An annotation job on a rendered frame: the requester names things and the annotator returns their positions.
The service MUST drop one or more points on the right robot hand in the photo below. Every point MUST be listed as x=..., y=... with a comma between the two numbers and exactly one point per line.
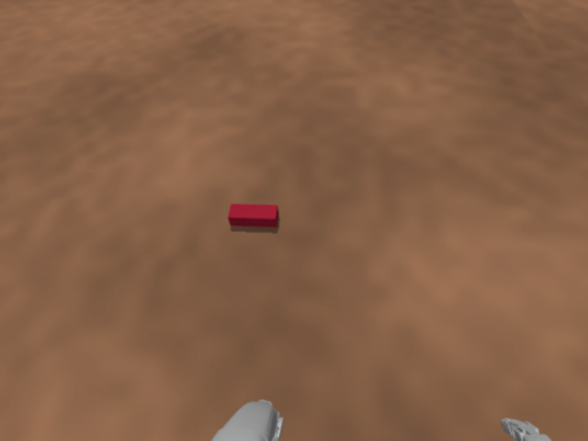
x=522, y=431

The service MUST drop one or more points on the carton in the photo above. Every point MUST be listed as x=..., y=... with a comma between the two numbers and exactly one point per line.
x=253, y=215

